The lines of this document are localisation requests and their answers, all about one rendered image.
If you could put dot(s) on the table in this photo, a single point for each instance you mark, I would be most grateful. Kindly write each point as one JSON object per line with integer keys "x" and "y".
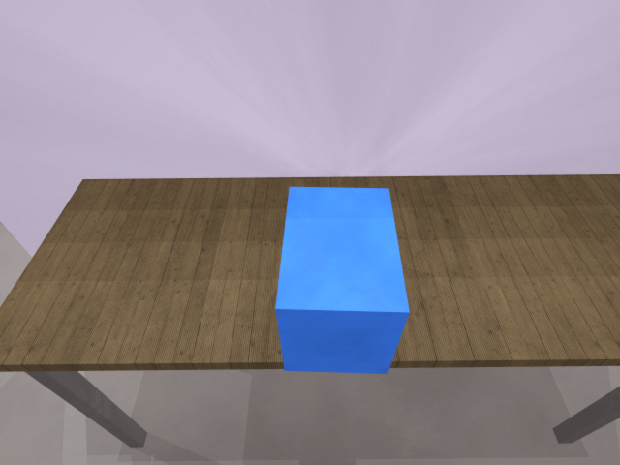
{"x": 182, "y": 274}

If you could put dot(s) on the carton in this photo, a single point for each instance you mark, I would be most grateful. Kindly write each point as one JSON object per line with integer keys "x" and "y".
{"x": 341, "y": 303}

